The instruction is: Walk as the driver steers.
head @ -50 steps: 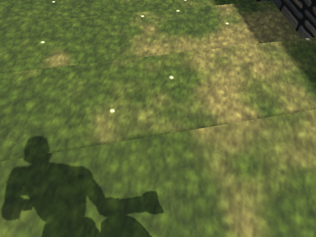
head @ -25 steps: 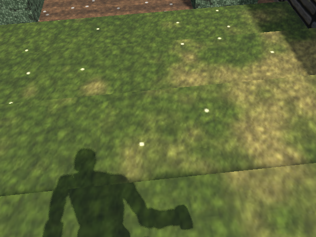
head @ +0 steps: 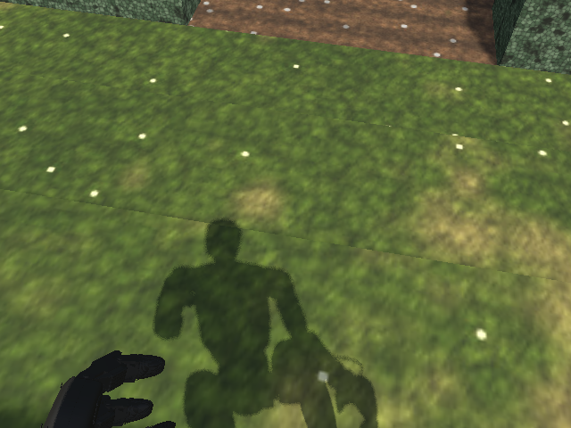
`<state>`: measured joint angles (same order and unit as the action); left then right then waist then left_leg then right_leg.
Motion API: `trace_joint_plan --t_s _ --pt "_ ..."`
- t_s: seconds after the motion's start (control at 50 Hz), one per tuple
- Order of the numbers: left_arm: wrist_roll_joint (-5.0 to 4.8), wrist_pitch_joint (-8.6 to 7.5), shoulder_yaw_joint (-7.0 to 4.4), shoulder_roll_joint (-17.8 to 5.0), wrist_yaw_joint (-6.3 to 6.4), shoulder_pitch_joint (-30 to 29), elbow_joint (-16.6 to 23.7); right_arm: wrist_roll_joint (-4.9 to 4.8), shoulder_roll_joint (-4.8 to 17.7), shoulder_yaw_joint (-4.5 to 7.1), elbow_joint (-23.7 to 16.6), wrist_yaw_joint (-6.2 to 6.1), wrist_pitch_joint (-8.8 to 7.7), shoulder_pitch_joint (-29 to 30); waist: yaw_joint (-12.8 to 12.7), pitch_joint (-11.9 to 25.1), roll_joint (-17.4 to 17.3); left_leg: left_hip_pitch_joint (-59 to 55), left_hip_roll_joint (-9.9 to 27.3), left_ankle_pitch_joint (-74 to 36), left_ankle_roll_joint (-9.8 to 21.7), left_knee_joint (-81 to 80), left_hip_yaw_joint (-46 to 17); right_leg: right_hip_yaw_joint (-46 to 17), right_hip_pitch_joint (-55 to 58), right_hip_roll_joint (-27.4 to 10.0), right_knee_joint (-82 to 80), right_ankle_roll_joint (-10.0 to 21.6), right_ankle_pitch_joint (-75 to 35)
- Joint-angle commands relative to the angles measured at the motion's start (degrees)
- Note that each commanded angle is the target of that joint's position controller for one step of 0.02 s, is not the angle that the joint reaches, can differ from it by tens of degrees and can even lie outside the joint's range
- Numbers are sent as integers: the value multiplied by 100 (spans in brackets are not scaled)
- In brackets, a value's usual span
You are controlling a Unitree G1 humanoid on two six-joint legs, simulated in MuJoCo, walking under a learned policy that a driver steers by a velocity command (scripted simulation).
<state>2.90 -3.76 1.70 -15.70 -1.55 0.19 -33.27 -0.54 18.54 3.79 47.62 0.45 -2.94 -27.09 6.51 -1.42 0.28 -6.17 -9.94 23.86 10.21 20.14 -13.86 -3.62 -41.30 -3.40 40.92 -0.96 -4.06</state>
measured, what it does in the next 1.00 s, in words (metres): goes down: right foot, then left foot 0.15 m lower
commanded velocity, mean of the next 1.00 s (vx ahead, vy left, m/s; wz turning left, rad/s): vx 0.29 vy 0.00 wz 0.15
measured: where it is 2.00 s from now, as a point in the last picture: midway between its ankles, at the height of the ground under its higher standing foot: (250, 351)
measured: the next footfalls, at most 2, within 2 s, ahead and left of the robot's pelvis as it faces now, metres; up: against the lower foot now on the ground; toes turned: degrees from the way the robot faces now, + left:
right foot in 0.04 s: +0.21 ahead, -0.16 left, +0.00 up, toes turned +5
left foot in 0.48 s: +0.56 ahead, +0.14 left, -0.15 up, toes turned +23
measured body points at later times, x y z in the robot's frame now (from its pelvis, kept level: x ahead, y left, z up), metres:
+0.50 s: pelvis +0.43 +0.04 -0.13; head +0.46 +0.07 +0.32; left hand +0.26 +0.27 -0.26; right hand +0.73 -0.07 -0.22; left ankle +0.53 +0.12 -0.87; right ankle +0.23 -0.17 -0.65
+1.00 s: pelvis +0.60 +0.02 -0.14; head +0.62 +0.02 +0.31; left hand +0.69 +0.31 -0.25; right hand +0.77 -0.23 -0.25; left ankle +0.55 +0.16 -0.81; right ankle +0.65 -0.03 -0.87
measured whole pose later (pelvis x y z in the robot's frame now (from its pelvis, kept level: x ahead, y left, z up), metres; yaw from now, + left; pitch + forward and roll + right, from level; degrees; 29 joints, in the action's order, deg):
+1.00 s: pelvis +0.60 +0.02 -0.14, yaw +5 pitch +1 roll +1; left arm 1.9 -5.7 -5.1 -15.6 -2.5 15.3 -42.8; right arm 3.0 14.3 4.2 42.9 -3.2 -3.9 -9.0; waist 0.0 -1.0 0.2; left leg 25.5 -1.2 31.5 -1.7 58.9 -3.3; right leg -1.5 -20.4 5.7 31.4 5.9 12.1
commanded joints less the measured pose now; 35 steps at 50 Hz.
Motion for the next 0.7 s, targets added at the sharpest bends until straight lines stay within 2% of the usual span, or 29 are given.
trace_joint_plan --t_s 0.02,0.04,0.06,0.08,0.1,0.12,0.14,0.18,0.2,0.22,0.24,0.26,0.28,0.3,0.32,0.36,0.4,0.42,0.44,0.46,0.48,0.5,0.52,0.54,0.56,0.58,0.62,0.64,0.7 --pt "-49 -72 -601 -1362 191 3351 -546 29 1504 361 -802 -42 -181 1884 -2464 1491 -439 3070 908 -7119 -248 2929 -581 180 5703 453 642 119 373" --pt "-90 -64 -774 -1704 320 4600 -931 104 1098 305 -886 -15 -276 2497 -3222 1532 253 3559 356 -5024 -443 5193 -211 58 6438 180 -207 183 1011" --pt "-6 -129 -692 -1605 301 4279 -920 227 6 31 -1088 -61 -296 2081 -2425 1318 1735 4346 -33 478 -395 7071 176 -1260 6391 -1425 -409 149 574" --pt "154 -197 -606 -1440 207 3110 -497 -123 -273 -121 -1091 -210 -240 526 -985 1560 1996 5242 319 582 -432 7459 440 -3547 6430 -2577 -1249 814 -347" --pt "34 -232 -574 -1016 179 2408 -301 162 340 -55 -878 -252 -90 954 -1060 933 823 5345 630 -103 -457 7037 691 -3778 5183 -2356 -1898 1229 572" --pt "-23 -231 -486 -605 152 1966 -361 263 606 78 -837 -148 105 1448 -903 -44 -286 4985 926 -447 -500 6469 717 -2724 3963 -1816 -2146 1182 704" --pt "-12 -326 -503 -786 118 1917 -473 272 515 102 -1040 -49 220 1452 -704 -286 436 5142 975 -340 -606 6420 752 -2403 3660 -1975 -1994 1385 -375" --pt "-240 -405 -502 -716 60 2168 -833 246 425 82 -1184 67 459 1740 -594 -749 376 4988 1369 -414 -664 5298 734 -946 2960 -1560 -2094 973 -814" --pt "-83 -710 8 852 130 1282 -478 869 -442 -412 -1110 593 -20 1196 -329 536 303 4550 1730 -716 -782 5037 560 -635 3345 -1341 -2016 1076 354" --pt "-303 -523 -506 -939 172 1532 -837 234 197 -22 -1543 402 238 2441 -467 -1040 575 4448 1369 -1265 -754 3657 1259 38 2112 -1202 -2591 728 -926" --pt "-273 -446 -625 -1173 124 1599 -1000 314 224 -68 -1535 398 339 2322 -342 -833 452 3683 1244 -1808 -683 3163 1482 534 1986 -1098 -2501 637 -1545" --pt "-230 -444 -663 -1195 133 1807 -1085 405 163 -40 -1260 413 422 1727 -302 -261 541 3363 1170 -2414 -513 3703 1675 893 2595 -1088 -1953 596 -2374" --pt "610 -749 -272 -136 361 1479 -687 653 -698 -610 -975 921 25 756 -338 834 124 3852 1926 -4182 -793 3616 369 901 3485 -807 -1636 423 -47" --pt "-144 -598 -519 -688 239 2082 -1179 267 261 31 -1231 493 169 2282 -618 -270 206 4776 1086 -4231 -541 3129 1804 1271 3807 -725 -1500 278 3" --pt "-186 -584 -472 -553 183 2688 -1330 359 229 -78 -1439 373 106 2982 -932 -523 -289 4515 1137 -4797 -571 2011 1791 1383 3534 -509 -1310 141 872" --pt "-204 -344 -431 -404 218 2902 -1481 324 -400 -281 -1234 445 130 3073 -977 -490 -308 2354 734 -6104 -651 1031 2160 1612 2130 -280 -941 234 2209" --pt "-156 -240 -535 -797 280 2663 -1445 379 -143 -196 -709 353 189 2287 -599 -255 -197 1817 701 -6068 -743 792 2004 1580 2489 -385 252 333 1887" --pt "-631 -143 -655 -1206 368 2492 -1126 -144 361 21 -732 498 115 1944 -473 142 538 1641 729 -5473 -700 536 1499 1343 2872 -351 1023 150 618" --pt "-723 -69 -664 -1142 389 2311 -1179 -92 544 144 -417 489 65 1344 -57 325 579 1247 969 -5844 -553 -137 1428 1319 3000 -365 2202 1 385" --pt "-702 -35 -653 -1064 366 2281 -1246 66 602 247 -87 383 47 546 370 570 -60 110 1165 -6756 -212 -920 1393 1573 2519 4 4068 -231 1729" --pt "-467 -4 -558 -483 363 2870 -1311 214 951 247 117 285 13 262 34 803 -1164 -1638 1924 -9451 119 480 674 1274 509 417 6342 -366 5831" --pt "-647 -95 -286 -54 261 3723 -1284 378 954 157 10 237 -53 65 -96 2412 -1193 -3520 3437 -11180 1221 2522 -729 -853 -786 598 7183 -294 5924" --pt "-677 -198 -395 -632 228 3534 -1218 213 818 180 -200 197 7 452 53 2878 -687 -2875 3604 -9915 1493 1942 -863 -1510 -677 382 6139 -158 4837" --pt "-816 -209 -444 -676 238 3294 -1159 144 905 191 -208 122 77 819 -347 2958 -420 -2302 3842 -6596 1674 1362 -1232 -1570 -910 156 5748 -20 4030" --pt "-751 -89 -508 -760 378 2948 -1229 130 510 79 -393 57 86 1552 -662 2441 458 -475 3780 -5177 1514 699 -1418 -1228 -283 -133 4933 -173 3117" --pt "-550 157 -582 -654 499 2931 -1334 50 -124 -134 -439 26 75 2326 -1167 1625 845 1124 3458 -5006 1335 448 -891 -1006 468 -356 4093 -480 2716" --pt "-368 404 -629 -575 560 2741 -1172 213 82 -82 -222 -22 -14 2192 -1195 990 156 2585 3139 -5454 1049 274 -212 -562 1238 -413 3356 -736 2656" --pt "127 525 -526 -396 359 2620 -1355 181 57 -116 -24 -128 -74 1447 -847 488 -191 2834 2729 -6595 794 139 806 110 1381 -154 2891 -484 2469" --pt "-209 390 -462 -24 129 2330 -1235 139 140 -35 -15 -98 -110 1619 -971 870 -806 2446 2187 -5853 133 350 1671 391 1814 -76 1289 -53 1376"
